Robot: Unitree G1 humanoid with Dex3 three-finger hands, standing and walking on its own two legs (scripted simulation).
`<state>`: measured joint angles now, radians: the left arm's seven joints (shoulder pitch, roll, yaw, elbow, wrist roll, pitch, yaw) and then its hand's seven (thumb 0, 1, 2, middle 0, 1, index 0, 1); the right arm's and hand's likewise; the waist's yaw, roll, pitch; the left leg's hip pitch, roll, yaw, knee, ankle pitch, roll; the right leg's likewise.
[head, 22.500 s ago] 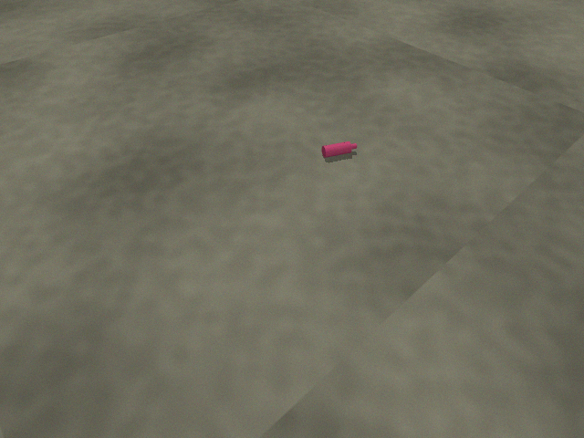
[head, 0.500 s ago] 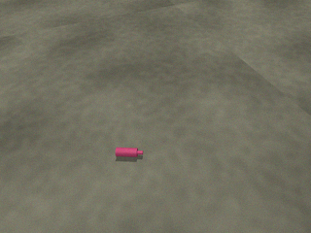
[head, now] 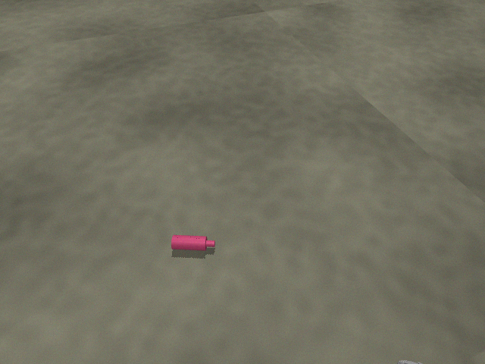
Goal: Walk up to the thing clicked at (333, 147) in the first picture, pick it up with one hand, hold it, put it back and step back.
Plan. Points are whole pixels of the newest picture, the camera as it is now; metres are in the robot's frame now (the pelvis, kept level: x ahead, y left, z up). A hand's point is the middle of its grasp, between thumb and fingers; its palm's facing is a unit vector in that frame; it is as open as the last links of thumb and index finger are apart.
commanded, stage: walk up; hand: left
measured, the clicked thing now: (193, 242) +0.75 +0.23 -0.74
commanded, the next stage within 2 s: stand in 0.04 s
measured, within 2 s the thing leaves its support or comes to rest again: neither
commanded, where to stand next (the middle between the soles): +0.34 +0.01 m, yaw -2 degrees
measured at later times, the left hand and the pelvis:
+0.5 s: hand out of the picture +0.07 +0.24 -0.15, palm faces -0.02 -0.94 -0.35, open 7.3 cm; pelvis +0.00 -0.02 +0.01, yaw +1 degrees
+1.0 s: hand out of the picture +0.07 +0.24 -0.15, palm faces -0.01 -0.94 -0.34, open 7.3 cm; pelvis +0.00 -0.02 +0.01, yaw +0 degrees
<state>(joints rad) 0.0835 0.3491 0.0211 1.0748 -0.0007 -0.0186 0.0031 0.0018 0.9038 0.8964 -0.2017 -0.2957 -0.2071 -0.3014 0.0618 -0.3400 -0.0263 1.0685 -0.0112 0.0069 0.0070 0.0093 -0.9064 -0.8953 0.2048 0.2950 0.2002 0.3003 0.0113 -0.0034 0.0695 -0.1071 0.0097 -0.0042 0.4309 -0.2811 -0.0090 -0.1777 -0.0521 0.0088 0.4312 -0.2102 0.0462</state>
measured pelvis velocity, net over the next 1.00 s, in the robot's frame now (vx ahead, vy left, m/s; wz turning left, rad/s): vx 0.00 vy -0.02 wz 0.01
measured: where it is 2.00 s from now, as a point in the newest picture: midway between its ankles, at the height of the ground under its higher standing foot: outside the picture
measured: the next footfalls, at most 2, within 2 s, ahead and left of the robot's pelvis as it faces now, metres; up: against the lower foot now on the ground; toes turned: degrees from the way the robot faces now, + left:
left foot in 1.28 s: +0.09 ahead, +0.13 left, +0.00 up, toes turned +4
right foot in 1.72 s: +0.33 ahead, -0.11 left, +0.00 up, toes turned -3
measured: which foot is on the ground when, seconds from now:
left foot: down 0.00-1.00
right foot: down 0.00-1.00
